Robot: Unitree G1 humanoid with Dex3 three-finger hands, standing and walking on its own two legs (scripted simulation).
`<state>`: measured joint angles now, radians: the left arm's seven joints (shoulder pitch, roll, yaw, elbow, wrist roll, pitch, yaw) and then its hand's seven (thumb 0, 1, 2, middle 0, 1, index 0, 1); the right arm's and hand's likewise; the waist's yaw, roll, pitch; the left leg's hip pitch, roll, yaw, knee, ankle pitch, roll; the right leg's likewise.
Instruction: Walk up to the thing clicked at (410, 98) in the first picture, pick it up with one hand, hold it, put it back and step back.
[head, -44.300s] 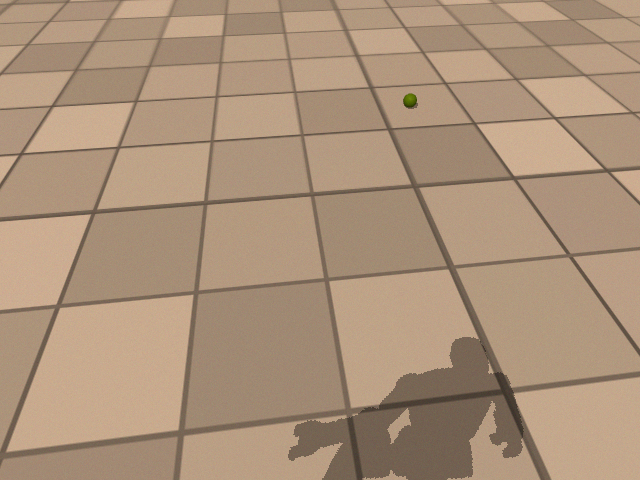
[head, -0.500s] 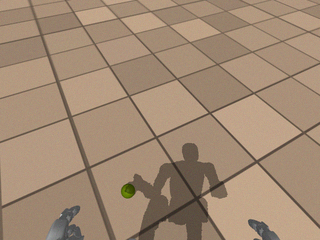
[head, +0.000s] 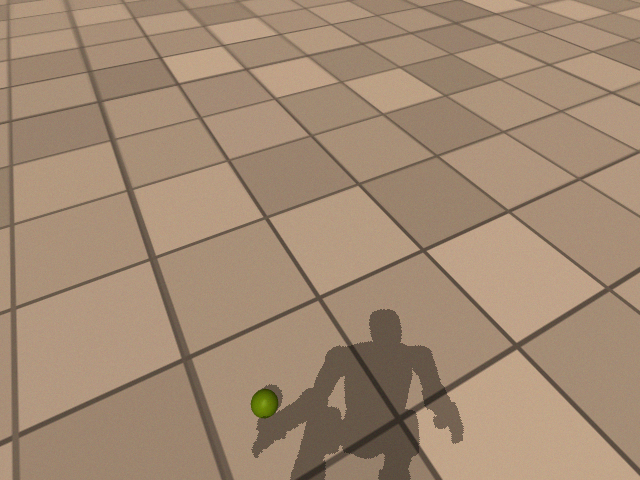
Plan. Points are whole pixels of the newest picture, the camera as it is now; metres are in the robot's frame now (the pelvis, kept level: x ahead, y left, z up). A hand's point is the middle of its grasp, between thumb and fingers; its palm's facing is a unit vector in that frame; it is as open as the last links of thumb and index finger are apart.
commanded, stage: stand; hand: left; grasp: from above
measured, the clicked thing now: (264, 403) +0.49 +0.19 -0.73
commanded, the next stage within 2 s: step back in 1.84 s
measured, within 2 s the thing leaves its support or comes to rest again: neither
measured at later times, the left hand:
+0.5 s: hand out of the picture +0.05 +0.23 -0.16, palm faces +0.02 -0.94 -0.33, open 7.3 cm
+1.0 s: hand out of the picture +0.09 +0.23 -0.15, palm faces +0.01 -0.95 -0.33, open 7.3 cm
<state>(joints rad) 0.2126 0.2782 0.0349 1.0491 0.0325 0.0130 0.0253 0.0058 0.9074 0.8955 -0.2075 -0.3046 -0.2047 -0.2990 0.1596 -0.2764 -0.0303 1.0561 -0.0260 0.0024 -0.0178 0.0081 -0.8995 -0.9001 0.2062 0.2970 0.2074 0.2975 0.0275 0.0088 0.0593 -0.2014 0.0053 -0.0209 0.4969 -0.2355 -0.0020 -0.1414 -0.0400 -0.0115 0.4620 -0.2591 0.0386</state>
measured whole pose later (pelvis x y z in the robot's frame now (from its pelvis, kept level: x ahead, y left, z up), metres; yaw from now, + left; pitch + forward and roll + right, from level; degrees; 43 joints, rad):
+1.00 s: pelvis +0.01 -0.01 +0.01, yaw -1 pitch -3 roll +0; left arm 0.10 0.31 0.03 1.15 0.02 0.00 0.01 0.00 0.91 0.90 -0.21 -0.30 -0.20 -0.30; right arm 0.11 -0.32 -0.01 1.14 -0.01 0.00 -0.01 0.01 -0.90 -0.90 0.21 0.30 0.21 0.30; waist 0.01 0.01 0.06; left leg -0.13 0.03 -0.02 0.35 -0.18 -0.02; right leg -0.07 -0.02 -0.01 0.33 -0.21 0.02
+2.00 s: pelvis -0.01 -0.01 +0.00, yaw -1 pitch -2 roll -1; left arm 0.09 0.36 0.05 1.03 0.00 0.01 0.01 0.00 0.91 0.90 -0.21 -0.30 -0.21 -0.30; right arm 0.06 -0.37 -0.03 1.07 0.01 0.03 0.01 0.01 -0.90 -0.90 0.21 0.30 0.21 0.30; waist -0.01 0.01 0.14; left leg -0.26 0.04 -0.02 0.51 -0.22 -0.01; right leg -0.21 -0.01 -0.01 0.47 -0.24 0.01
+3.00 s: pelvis -0.25 +0.00 -0.02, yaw -3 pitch -2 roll +2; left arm 0.08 0.38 0.07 0.75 0.02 0.05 0.01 0.00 0.90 0.90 -0.21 -0.30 -0.21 -0.30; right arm 0.18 -0.38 -0.04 0.91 -0.01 0.03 -0.02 0.01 -0.90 -0.90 0.21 0.30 0.21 0.30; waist 0.01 -0.05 0.20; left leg -0.22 -0.06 -0.02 0.62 -0.36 0.01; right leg -0.42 -0.04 0.00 0.68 -0.22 -0.01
